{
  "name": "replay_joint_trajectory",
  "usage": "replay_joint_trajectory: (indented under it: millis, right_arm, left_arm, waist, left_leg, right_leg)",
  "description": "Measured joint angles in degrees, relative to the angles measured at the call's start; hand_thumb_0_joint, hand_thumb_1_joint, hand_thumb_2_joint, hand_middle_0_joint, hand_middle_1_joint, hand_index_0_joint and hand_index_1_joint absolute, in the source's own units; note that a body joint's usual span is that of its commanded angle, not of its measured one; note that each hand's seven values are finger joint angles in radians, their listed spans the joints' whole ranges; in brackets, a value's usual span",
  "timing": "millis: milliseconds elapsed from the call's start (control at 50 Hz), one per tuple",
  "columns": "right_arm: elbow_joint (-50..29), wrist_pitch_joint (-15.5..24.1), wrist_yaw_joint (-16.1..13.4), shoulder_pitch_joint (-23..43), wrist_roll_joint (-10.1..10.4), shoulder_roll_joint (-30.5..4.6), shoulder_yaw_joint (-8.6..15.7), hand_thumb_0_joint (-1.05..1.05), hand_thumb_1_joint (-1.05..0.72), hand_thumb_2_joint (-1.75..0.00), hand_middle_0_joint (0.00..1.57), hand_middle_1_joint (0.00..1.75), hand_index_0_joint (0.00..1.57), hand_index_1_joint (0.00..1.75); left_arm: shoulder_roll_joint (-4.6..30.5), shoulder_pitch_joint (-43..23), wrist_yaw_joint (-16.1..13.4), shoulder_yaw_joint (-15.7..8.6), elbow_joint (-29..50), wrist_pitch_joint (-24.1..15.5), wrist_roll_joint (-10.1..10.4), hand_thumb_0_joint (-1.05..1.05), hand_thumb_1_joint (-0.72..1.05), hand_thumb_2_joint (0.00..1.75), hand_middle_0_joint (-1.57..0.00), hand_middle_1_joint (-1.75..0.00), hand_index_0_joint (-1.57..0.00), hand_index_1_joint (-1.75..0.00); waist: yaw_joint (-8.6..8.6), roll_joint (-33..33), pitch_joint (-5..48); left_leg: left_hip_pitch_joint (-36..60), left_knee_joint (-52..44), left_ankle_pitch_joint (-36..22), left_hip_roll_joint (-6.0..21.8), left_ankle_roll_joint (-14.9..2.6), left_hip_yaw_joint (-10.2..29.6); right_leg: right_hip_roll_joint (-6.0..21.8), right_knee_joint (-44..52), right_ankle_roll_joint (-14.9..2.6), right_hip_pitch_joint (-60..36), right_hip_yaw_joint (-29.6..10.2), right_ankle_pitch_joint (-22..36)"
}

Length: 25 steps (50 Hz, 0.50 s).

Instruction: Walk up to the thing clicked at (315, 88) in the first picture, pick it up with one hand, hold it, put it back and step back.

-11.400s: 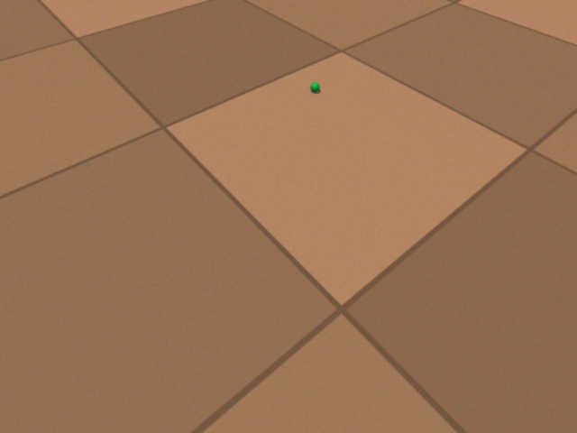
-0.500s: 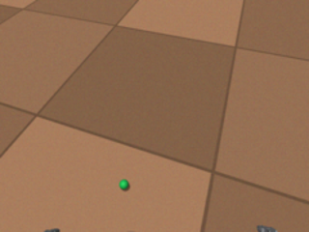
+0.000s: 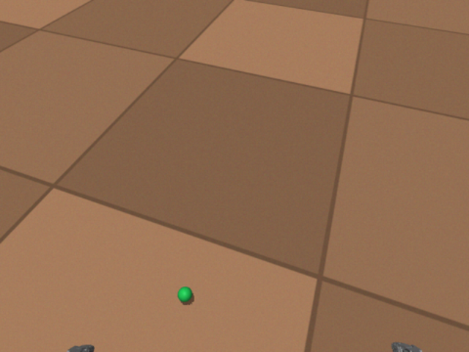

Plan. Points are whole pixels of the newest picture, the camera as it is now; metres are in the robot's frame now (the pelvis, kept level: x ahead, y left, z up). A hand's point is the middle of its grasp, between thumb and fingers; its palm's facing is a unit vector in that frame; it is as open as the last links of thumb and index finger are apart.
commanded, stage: walk up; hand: left
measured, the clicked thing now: (184, 294) +0.43 +0.22 -0.75
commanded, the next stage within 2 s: stand in 0.68 s
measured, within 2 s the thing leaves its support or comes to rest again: neither
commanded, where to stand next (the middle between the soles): +0.03 +0.00 m, yaw +1 degrees
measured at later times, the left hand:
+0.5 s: hand out of the picture +0.06 +0.25 -0.15, palm faces -0.02 -0.92 -0.38, open 7.4 cm
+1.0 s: hand out of the picture +0.08 +0.23 -0.15, palm faces -0.04 -0.94 -0.33, open 7.3 cm
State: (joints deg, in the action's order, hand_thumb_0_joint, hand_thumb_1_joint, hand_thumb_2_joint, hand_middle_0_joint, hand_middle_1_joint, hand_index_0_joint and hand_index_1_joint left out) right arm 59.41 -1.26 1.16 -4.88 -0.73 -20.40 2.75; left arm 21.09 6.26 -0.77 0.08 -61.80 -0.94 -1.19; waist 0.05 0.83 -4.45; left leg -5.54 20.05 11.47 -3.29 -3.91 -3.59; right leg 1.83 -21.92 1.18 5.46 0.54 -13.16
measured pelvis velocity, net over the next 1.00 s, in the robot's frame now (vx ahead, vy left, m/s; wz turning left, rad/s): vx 0.00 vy -0.02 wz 0.01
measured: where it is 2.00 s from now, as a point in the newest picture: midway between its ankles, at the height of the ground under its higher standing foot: outside the picture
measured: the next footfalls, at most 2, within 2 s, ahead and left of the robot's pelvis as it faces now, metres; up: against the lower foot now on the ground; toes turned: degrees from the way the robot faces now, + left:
none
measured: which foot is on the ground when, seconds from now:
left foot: down 0.00-1.00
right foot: down 0.00-1.00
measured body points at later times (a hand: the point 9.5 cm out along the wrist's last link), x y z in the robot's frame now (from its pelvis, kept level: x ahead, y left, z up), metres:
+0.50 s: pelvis +0.00 -0.01 +0.00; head +0.01 -0.01 +0.45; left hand +0.06 +0.30 -0.13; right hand +0.08 -0.31 -0.13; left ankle +0.00 +0.07 -0.75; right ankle -0.01 -0.13 -0.75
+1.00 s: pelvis +0.00 -0.02 +0.00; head +0.00 -0.01 +0.45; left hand +0.08 +0.28 -0.13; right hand +0.08 -0.32 -0.12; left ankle +0.00 +0.07 -0.75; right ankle -0.01 -0.13 -0.75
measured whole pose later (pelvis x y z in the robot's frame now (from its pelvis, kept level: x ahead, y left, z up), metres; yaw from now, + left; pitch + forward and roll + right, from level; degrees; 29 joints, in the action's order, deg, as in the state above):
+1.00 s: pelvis +0.00 -0.02 +0.00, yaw +0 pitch -3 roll +0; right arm 64.4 1.2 0.1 -6.0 -0.3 -19.4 0.1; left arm 19.5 6.5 0.4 0.7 -63.8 -0.9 -0.9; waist -0.3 0.6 -2.7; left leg -4.0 15.8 9.0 -2.0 -2.3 -2.7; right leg 0.4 -17.0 -0.1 3.6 1.4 -10.7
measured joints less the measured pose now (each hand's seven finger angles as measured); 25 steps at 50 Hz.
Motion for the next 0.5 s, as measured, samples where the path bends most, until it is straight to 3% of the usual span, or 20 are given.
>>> replay_joint_trajectory:
  millis: [500]
  right_arm:
    - [2.6, -0.1, 0.3, -1.6, 0.1, 0.0, -0.4, 0.01, -0.91, -0.9, 0.2, 0.3, 0.21, 0.3]
  left_arm:
    - [-0.2, 1.5, 0.2, -0.4, -2.0, -0.5, -0.4, 0.0, 0.91, 0.89, -0.2, -0.3, -0.2, -0.3]
  waist:
    - [0.27, -1.4, 0.8]
  left_leg:
    - [-0.2, -0.8, -0.6, 0.8, 0.79, 0.6]
  right_leg:
    - [-0.9, 1.7, -0.76, -0.3, 0.6, 1.0]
